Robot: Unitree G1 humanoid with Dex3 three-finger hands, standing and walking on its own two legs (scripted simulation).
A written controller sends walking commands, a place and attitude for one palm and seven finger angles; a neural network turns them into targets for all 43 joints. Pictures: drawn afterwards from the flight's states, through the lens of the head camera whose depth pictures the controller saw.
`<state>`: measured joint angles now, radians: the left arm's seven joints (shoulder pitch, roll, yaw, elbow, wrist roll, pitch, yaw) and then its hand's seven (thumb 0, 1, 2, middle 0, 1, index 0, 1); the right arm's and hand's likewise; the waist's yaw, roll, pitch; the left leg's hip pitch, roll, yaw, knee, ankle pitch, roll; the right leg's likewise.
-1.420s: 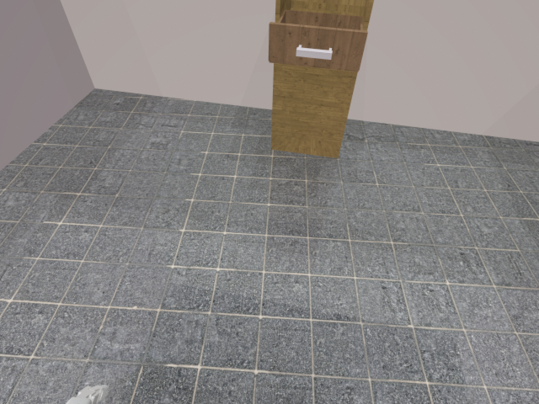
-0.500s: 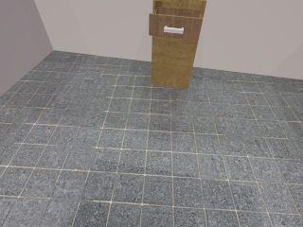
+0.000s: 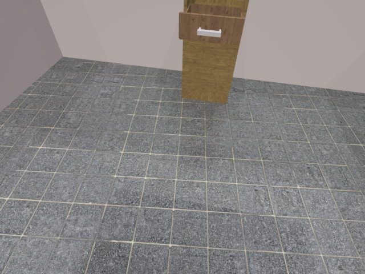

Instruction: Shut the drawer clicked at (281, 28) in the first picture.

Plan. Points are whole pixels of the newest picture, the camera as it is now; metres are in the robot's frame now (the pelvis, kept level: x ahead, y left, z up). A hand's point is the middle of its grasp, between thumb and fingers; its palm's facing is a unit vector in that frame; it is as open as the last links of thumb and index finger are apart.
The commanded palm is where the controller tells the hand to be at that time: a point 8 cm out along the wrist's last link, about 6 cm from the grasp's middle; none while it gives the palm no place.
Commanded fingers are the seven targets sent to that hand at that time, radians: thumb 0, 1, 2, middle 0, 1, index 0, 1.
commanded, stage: look at it before walking up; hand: left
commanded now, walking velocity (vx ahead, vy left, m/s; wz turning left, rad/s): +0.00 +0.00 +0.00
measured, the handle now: (209, 31) +1.32 -0.07 -0.03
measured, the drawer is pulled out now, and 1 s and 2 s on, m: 0.29 0.29 0.29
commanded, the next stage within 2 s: walk to a spot facing it in 0.02 s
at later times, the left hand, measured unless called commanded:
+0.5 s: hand out of the picture +0.08 +0.19 -0.19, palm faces -0.12 -0.98 -0.18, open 7.4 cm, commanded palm none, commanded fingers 0.00 0.90 0.90 -0.20 -0.30 -0.20 -0.30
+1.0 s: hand (155, 230) +0.28 +0.10 -0.19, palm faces -0.14 -0.98 -0.12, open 7.4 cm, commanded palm none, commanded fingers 0.00 0.90 0.90 -0.20 -0.30 -0.20 -0.30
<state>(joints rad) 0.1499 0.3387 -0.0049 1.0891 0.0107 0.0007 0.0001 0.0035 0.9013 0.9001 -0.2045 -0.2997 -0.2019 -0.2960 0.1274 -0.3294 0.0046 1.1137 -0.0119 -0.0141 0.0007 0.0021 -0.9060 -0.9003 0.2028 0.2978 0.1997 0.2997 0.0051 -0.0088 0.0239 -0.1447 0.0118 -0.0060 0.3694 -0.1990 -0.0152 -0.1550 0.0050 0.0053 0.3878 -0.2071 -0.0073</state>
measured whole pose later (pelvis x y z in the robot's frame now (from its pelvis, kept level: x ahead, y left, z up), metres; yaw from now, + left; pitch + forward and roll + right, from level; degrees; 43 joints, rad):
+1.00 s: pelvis +0.27 -0.06 -0.01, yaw -13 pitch +0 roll -2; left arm 0.37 0.14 0.03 1.09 0.03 -0.06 0.00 0.00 0.90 0.90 -0.20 -0.30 -0.20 -0.30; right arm 0.16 -0.15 -0.05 1.01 -0.02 -0.04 0.03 0.00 -0.91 -0.90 0.20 0.30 0.19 0.30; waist 0.03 -0.01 0.01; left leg -0.53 0.14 0.09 0.78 -0.20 -0.02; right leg -0.06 0.04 -0.07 0.36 -0.31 -0.04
